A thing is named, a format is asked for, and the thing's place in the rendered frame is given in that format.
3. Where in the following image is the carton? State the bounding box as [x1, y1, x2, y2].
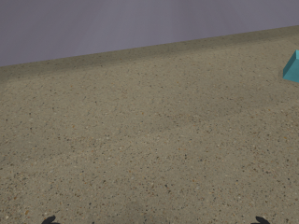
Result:
[282, 49, 299, 83]

